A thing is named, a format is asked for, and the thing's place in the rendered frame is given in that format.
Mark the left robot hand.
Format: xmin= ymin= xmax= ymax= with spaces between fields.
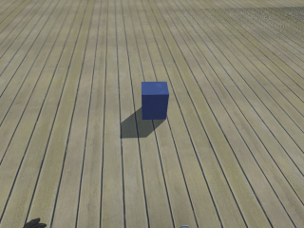
xmin=23 ymin=218 xmax=47 ymax=228

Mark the carton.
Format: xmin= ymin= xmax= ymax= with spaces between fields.
xmin=142 ymin=82 xmax=169 ymax=120

